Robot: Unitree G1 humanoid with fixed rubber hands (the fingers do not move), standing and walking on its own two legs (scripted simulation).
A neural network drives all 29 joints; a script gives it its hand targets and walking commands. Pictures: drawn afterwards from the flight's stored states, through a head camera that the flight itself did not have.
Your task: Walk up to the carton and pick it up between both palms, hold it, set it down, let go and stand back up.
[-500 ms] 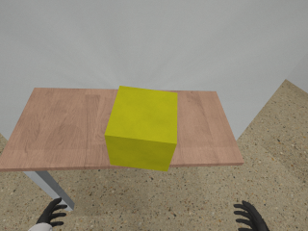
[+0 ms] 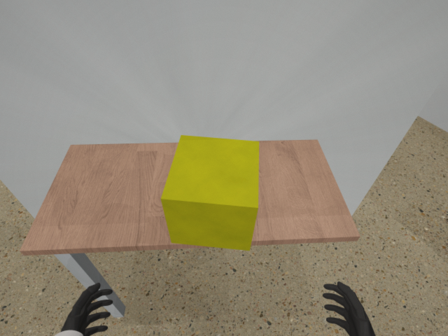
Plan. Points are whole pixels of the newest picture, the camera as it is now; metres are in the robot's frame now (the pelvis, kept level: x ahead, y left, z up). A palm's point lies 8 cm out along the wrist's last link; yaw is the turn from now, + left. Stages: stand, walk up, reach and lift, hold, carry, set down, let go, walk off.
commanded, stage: reach and lift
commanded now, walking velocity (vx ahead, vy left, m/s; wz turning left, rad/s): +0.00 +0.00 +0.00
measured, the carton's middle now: (215, 192) +0.45 +0.03 -0.03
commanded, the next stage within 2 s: none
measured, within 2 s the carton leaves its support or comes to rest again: neither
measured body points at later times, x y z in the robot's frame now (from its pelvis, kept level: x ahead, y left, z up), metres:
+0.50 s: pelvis +0.04 +0.01 +0.00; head +0.02 +0.02 +0.45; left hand +0.20 +0.26 -0.03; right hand +0.21 -0.19 -0.02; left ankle +0.01 +0.11 -0.74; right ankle +0.03 -0.11 -0.74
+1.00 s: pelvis +0.04 +0.01 +0.00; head +0.02 +0.03 +0.45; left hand +0.22 +0.23 +0.01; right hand +0.23 -0.17 +0.02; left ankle +0.01 +0.11 -0.74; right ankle +0.03 -0.11 -0.74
